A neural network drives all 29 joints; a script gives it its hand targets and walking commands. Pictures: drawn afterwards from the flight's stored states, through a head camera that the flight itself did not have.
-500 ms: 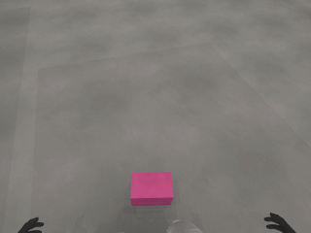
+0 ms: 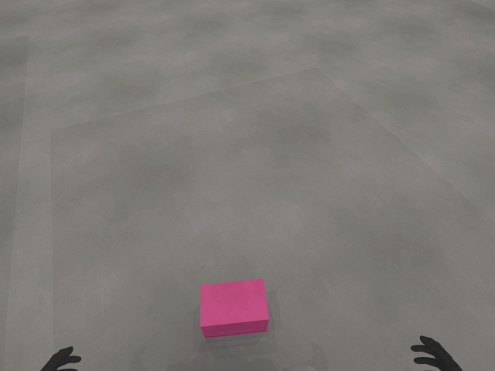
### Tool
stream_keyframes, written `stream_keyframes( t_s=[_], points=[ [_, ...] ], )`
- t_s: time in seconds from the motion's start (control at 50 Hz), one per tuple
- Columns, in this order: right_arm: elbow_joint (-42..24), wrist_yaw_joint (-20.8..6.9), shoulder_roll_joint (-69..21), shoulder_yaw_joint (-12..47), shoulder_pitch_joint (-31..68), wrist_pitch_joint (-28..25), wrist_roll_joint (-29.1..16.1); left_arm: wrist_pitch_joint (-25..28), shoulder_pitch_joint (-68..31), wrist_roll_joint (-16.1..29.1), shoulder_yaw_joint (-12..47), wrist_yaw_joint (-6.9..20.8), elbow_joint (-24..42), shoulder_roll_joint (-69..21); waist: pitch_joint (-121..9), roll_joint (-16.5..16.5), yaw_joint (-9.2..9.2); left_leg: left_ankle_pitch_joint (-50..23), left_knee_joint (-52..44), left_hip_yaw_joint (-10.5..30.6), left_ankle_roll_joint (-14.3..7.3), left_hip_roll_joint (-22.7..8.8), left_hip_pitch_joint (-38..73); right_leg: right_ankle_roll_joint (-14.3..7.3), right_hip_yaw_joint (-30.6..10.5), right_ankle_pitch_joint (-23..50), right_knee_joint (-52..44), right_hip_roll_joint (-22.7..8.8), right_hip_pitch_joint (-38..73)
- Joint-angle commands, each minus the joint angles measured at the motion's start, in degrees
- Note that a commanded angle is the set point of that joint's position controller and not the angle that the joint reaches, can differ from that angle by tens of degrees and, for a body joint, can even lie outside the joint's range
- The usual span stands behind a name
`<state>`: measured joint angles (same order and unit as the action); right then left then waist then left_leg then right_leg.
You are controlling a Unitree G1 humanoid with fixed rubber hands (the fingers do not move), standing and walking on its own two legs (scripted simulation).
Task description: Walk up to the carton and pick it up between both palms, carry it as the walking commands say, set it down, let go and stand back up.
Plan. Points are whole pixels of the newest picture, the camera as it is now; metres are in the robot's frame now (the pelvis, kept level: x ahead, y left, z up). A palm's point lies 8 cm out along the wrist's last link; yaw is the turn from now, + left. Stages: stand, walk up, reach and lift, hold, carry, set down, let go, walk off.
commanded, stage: walk up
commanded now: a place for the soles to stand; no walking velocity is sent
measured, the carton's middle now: (234, 308) +0.43 +0.04 -0.68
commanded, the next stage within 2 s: reach and lift in 1.72 s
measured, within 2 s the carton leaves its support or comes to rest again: neither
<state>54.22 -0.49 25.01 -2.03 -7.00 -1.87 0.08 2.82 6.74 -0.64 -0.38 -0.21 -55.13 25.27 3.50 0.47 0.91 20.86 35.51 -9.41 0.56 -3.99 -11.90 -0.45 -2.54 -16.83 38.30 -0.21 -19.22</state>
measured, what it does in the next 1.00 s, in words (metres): shifts its weight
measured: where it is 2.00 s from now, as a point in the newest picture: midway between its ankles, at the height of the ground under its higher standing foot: outside the picture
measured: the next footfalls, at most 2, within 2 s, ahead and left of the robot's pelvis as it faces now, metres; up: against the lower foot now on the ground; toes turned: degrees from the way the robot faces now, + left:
none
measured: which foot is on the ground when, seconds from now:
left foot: down 0.00-1.00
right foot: down 0.00-1.00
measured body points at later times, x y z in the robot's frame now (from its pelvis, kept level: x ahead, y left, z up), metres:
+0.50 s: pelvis +0.02 +0.01 +0.00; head +0.04 +0.01 +0.45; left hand +0.12 +0.35 -0.10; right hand +0.12 -0.33 -0.10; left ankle -0.02 +0.12 -0.72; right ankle +0.04 -0.11 -0.72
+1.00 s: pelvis +0.04 +0.04 +0.01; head +0.06 +0.04 +0.46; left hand +0.18 +0.35 -0.10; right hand +0.16 -0.29 -0.09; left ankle +0.02 +0.15 -0.72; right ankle +0.06 -0.10 -0.72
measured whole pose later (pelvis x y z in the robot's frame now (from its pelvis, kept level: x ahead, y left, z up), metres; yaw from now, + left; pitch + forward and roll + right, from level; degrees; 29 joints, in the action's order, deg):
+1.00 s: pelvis +0.04 +0.04 +0.01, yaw +0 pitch -2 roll +0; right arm 56.4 -0.1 23.5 -1.2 -5.5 -1.6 -0.1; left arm 1.9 3.4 0.1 -0.1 -0.1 -57.5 24.0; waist 3.7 0.8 0.3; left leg 17.8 28.8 -1.9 -0.3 -0.7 -9.0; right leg 1.5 1.1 -13.8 28.3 -2.2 -12.5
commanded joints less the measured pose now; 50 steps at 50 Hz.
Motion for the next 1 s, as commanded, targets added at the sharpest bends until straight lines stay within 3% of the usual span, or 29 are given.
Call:
stream_keyframes(
  t_s=[0.0,0.08,0.22,0.24,0.3,0.36,0.4,0.44,0.46,0.48,0.5,0.52,0.54,0.56,0.58,0.6,0.62,0.64,0.66,0.68,0.7,0.72,0.74,0.76,0.78,0.8,0.84,0.88,0.98],
  points=[
    [-0.92,0.07,9.69,-2.2,0.88,-0.55,0.16,0.48,-3.71,-0.05,-1.79,-0.3,1.94,10.89,-3.66,3.87,0.47,-0.67,-8.71,7.34,-3.6,-3.02,3.39,-4.79,-11.03,9.48,-11.51,-6.46,-0.92],
    [0.39,0.18,10.01,-2.06,2.67,-0.5,0.19,0.07,-3.37,0.36,-1.8,-0.09,0.22,10.18,-4.54,2.21,-0.52,-3.48,-11.54,6.25,-4.0,-4.85,3.59,-3.55,-6.07,13.89,-9.63,-4.61,3.07],
    [1.64,0.17,9.3,-1.92,4.25,0.08,0.24,-0.39,-4.41,0.27,-1.68,-0.06,-0.99,10.11,-4.22,1.26,-0.53,-4.19,-13.07,5.27,-3.59,-4.36,5.45,-3.65,-6.65,15.14,-12.2,-5.22,3.93],
    [0.82,-0.43,10.33,-2.46,3.18,0.26,0.69,0.02,-1.58,-0.01,-2.43,-0.15,-0.92,11.87,-4.73,0.22,-0.98,0.51,-10.44,4.31,-4.23,-3.43,4.36,-4.46,-6.5,9.82,-10.92,-4.89,5.26],
    [-0.88,-0.87,9.29,-2.59,4.04,0.72,0.84,0.18,0.82,-0.24,-2.83,-0.31,0.09,13.15,-2.74,3.1,-1.44,6.01,-6.23,5.37,-4.21,-1.83,-1.81,-7.62,-13.79,1.25,-13.58,-7.95,5.2],
    [-1.53,-0.84,8.75,-2.83,1.57,0.57,1.02,0.26,1.37,-0.33,-3.08,-0.56,1.43,14.14,-2.91,5.83,-0.75,4.01,-3.83,7.03,-3.72,-0.3,-3.48,-9.92,-18.15,1.89,-14.48,-10.6,5.84],
    [-1.69,-0.76,9.98,-3.26,0.04,0.13,1.36,0.28,0.39,-0.16,-2.65,-0.57,2.69,12.55,-2.72,3.54,0.1,0.87,-6.42,8.89,-4.34,-1.51,0.09,-8.22,-13.86,5.92,-10.77,-8.34,2.42],
    [-1.44,-0.63,12.4,-3.91,-1.76,-0.33,1.27,0.33,-1.59,0.03,-1.93,-0.48,3.67,9.66,-2.37,-3.98,1.31,-3.5,-13.11,13.78,-6.71,-7.82,6.69,-3.82,-1.47,9.72,-0.12,-1.35,-4.29],
    [-1.38,-0.54,14.07,-4.46,-3.05,-0.24,1.08,0.3,-2.26,-0.19,-1.8,-0.59,4.14,9.04,-0.61,-6.88,1.71,-9.8,-14.89,17.54,-9.46,-12.52,9.25,-2.07,3.66,5.58,3.69,0.88,-9.03],
    [-1.48,-0.5,14.03,-4.54,-3.85,-0.16,0.89,0.26,-2.15,-0.28,-1.74,-0.75,4.36,9.01,0.44,-7.49,1.66,-18.37,-14.93,18.61,-12.01,-15.71,8.65,-1.4,5.16,-2.55,4.26,0.06,-9.5],
    [-1.77,-0.5,13.49,-4.39,-3.0,-0.05,0.75,0.4,-1.04,-0.13,-1.69,-0.57,4.25,8.69,1.64,-7.85,0.69,-25.64,-13.18,16.73,-12.73,-15.82,6.96,-1.59,5.11,-9.04,2.06,-0.94,-7.13],
    [-2.47,-0.46,13.48,-4.29,-1.77,0.14,0.61,0.78,0.52,-0.06,-1.64,-0.28,4.12,8.38,1.63,-7.83,-0.45,-29.98,-10.15,12.88,-10.92,-13.45,4.81,-2.29,5.02,-5.39,-4.19,-1.57,-2.14],
    [-3.15,-0.41,11.92,-3.72,-0.8,0.35,0.53,1.21,2.09,-0.22,-1.97,-0.14,3.48,8.69,0.04,-6.39,-1.28,-29.32,-6.44,8.89,-7.53,-9.59,1.76,-2.79,3.33,7.97,-9.11,-1.77,4.56],
    [-4.49,-0.38,9.96,-3.14,-0.73,0.4,0.21,1.53,3.78,-0.39,-3.02,-0.21,3.2,11.04,-3.33,-3.19,-1.76,-24.14,-2.75,6.74,-4.78,-6.36,-2.75,-4.06,-1.04,17.49,-7.39,-3.85,11.17],
    [-5.64,-0.18,8.84,-2.76,-0.48,0.56,0.12,1.48,6.54,-0.06,-4.15,-0.4,2.58,14.82,-5.48,1.69,-2.87,-16.24,4.11,4.34,-2.78,-1.77,-7.17,-8.39,-9.91,21.79,-6.57,-9.66,15.36],
    [-6.3,0.01,7.18,-2.43,-0.21,1.08,-0.12,1.5,10.2,0.17,-4.56,-0.65,2.35,16.21,-7.32,4.87,-4.03,-4.88,10.06,6.36,-2.14,0.6,-9.62,-13.54,-17.95,24.98,-9.17,-15.71,17.15],
    [-6.49,0.16,6.77,-2.43,0.38,1.62,-0.19,1.34,9.47,0.23,-4.21,-0.9,2.93,15.81,-6.04,6.27,-3.36,11.23,11.29,8.37,-2.62,1.77,-11.26,-16.36,-19.94,27.02,-11.58,-19.24,15.46],
    [-6.02,0.31,7.65,-2.66,-0.65,1.7,-0.22,1.22,7.29,-0.18,-4.05,-1.15,4.1,15.56,-5.25,6.5,-2.96,14.42,13.02,10.42,-2.66,1.59,-11.33,-16.94,-19.21,27.52,-12.24,-20.11,13.94],
    [-5.6,0.45,8.04,-2.92,-2.19,1.56,-0.27,1.1,5.36,-0.28,-3.8,-1.27,4.84,14.94,-4.94,6.84,-2.09,12.85,11.28,11.14,-2.81,1.4,-10.31,-15.84,-17.05,27.55,-11.96,-19.36,12.37],
    [-4.58,0.56,8.03,-3.12,-4.49,1.3,-0.31,0.76,2.22,-0.32,-3.39,-1.19,5.42,13.79,-4.91,6.78,-0.28,8.93,5.38,10.27,-2.74,1.07,-6.02,-13.24,-13.05,26.26,-11.59,-17.26,8.75],
    [-3.03,0.6,7.61,-3.24,-7.74,0.9,-0.06,0.26,-2.03,-0.27,-2.85,-0.88,6.08,12.52,-5.2,6.62,2.45,-0.35,-4.73,9.09,-2.67,1.13,1.96,-9.43,-7.86,22.45,-9.95,-13.7,3.31],
    [-2.33,0.71,9.74,-3.68,-7.67,0.29,1.06,-0.27,-3.87,0.03,-2.19,-0.59,6.63,9.09,-4.14,2.81,2.67,-9.63,-11.69,14.55,-3.01,-2.1,5.42,-4.61,-3.45,16.19,-5.48,-8.91,-1.54],
    [-3.38,0.57,13.56,-3.78,-3.65,-0.57,1.26,-0.91,-2.21,0.8,-1.93,-0.4,6.5,7.02,-3.07,-3.58,-0.11,-10.92,-16.18,26.55,-6.29,-10.47,1.9,-0.5,1.69,5.14,0.15,-2.17,-3.09],
    [-3.22,0.33,14.37,-3.43,-1.64,-0.76,0.5,-1.38,-1.42,0.79,-2.12,-0.58,5.19,8.2,-2.26,-5.33,-0.78,-17.13,-15.39,27.81,-10.23,-14.23,-1.63,0.12,2.55,-5.06,-0.45,-1.4,0.47],
    [-2.79,0.31,12.95,-2.76,-0.29,-0.79,0.26,-1.19,-0.98,0.96,-2.08,-0.36,4.19,8.31,-2.42,-4.23,-1.61,-20.66,-13.44,23.22,-10.2,-12.23,-2.72,-0.39,2.08,-4.08,-4.01,-1.82,4.61],
    [-2.61,0.5,11.78,-2.16,1.36,-0.76,0.25,-0.7,-0.84,0.89,-1.91,-0.16,3.2,8.16,-2.58,-4.79,-2.05,-21.63,-11.63,18.91,-7.65,-9.07,-3.48,-0.8,1.0,2.24,-7.82,-2.54,7.43],
    [-1.86,0.69,10.11,-1.58,0.79,-0.6,-0.23,0.06,-2.1,0.58,-2.34,-0.05,2.09,10.16,-4.34,-4.37,-0.9,-20.92,-10.26,14.04,-3.28,-4.09,-2.99,-2.04,-1.56,14.7,-9.37,-5.52,11.37],
    [-0.97,0.73,9.29,-1.33,0.65,-0.46,-0.27,0.08,-2.94,0.82,-2.09,-0.06,1.3,9.65,-6.15,-4.3,-0.44,-22.83,-10.63,12.98,-2.64,-3.03,0.62,-2.47,-1.28,18.75,-9.67,-6.45,11.51],
    [0.83,0.67,9.05,-1.09,2.96,-0.05,-0.24,-0.51,-5.46,0.81,-1.47,-0.15,-1.06,8.2,-5.77,-2.63,-0.73,-21.11,-14.2,13.54,-2.92,-3.6,1.97,-1.39,-0.09,15.92,-13.54,-6.15,12.47]
  ],
)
